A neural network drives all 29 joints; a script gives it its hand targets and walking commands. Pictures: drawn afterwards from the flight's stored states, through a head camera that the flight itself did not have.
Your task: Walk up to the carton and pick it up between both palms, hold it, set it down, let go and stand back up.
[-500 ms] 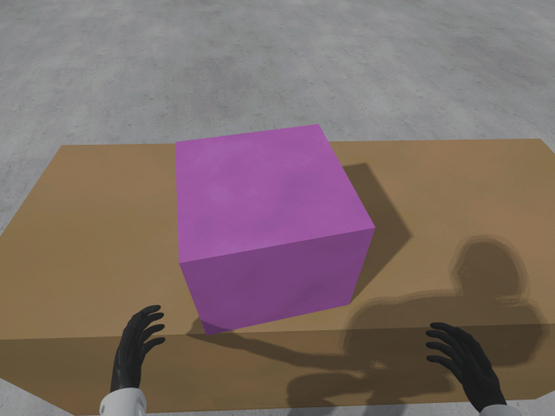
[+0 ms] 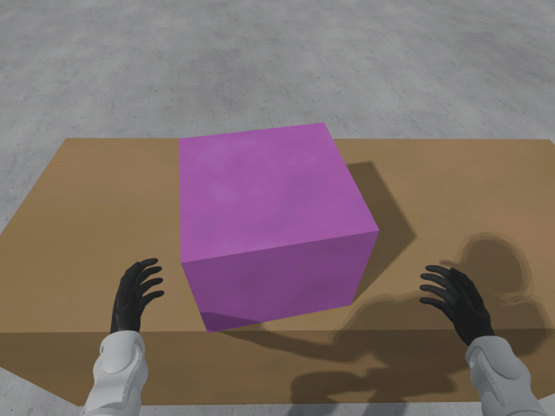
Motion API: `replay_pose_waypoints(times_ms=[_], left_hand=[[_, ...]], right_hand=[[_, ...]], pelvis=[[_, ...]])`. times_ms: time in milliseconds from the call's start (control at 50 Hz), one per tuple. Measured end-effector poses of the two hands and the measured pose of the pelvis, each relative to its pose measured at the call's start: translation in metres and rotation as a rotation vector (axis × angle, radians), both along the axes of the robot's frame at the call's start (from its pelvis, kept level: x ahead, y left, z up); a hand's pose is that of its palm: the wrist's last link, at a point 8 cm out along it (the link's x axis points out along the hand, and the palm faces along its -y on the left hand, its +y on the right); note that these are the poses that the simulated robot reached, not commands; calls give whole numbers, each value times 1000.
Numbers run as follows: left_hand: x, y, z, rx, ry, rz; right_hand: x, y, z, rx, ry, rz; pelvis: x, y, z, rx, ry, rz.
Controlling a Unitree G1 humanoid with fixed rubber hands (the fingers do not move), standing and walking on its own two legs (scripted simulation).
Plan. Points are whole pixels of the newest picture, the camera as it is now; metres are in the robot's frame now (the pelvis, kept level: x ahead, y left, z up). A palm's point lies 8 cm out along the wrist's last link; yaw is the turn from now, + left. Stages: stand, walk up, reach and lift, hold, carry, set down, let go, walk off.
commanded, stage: reach and lift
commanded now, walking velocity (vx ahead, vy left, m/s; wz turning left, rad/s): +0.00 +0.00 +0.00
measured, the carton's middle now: (267, 224) +0.46 +0.07 -0.03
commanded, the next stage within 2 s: none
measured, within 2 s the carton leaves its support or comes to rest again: neither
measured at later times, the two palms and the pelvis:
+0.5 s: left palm (127, 268) +0.29 +0.26 +0.05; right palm (467, 265) +0.34 -0.24 +0.05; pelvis +0.00 +0.01 +0.01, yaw -1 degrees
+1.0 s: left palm (116, 221) +0.33 +0.28 +0.10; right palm (453, 204) +0.41 -0.22 +0.11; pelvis -0.01 +0.00 +0.01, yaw +0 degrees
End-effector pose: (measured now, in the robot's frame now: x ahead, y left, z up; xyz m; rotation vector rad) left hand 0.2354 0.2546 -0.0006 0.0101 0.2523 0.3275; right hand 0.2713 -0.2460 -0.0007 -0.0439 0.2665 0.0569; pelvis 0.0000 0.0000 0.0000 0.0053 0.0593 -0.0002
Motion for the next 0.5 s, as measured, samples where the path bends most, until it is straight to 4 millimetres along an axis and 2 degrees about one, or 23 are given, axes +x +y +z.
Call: replay_pose_waypoints(times_ms=[140,380,500], left_hand=[[10,3,12,-10,5,3],[46,0,42,-12,-19,-22],[53,5,53,-8,-2,-16]], right_hand=[[13,2,14,-1,1,10],[49,8,43,5,-15,19],[65,8,54,-3,-5,23]], pelvis=[[0,3,4,-4,-1,-3],[-1,6,8,-9,14,-14],[-2,6,10,-10,14,-13]])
